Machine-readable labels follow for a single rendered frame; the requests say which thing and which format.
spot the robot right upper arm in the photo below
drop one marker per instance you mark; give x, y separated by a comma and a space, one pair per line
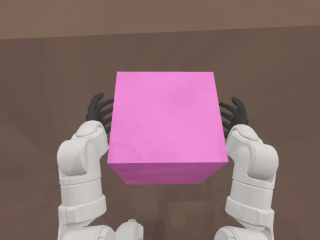
237, 233

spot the left robot hand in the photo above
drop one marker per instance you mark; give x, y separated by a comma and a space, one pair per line
94, 109

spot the right robot hand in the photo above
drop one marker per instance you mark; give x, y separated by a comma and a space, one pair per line
239, 118

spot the right robot forearm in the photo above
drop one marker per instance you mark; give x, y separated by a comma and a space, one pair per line
254, 174

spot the robot left thigh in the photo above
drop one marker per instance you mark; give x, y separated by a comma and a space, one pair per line
130, 231

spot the left robot forearm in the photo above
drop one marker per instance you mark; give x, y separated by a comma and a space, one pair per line
79, 170

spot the carton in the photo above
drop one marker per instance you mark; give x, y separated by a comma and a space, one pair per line
166, 128

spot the robot left upper arm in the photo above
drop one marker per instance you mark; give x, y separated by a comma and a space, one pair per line
98, 232

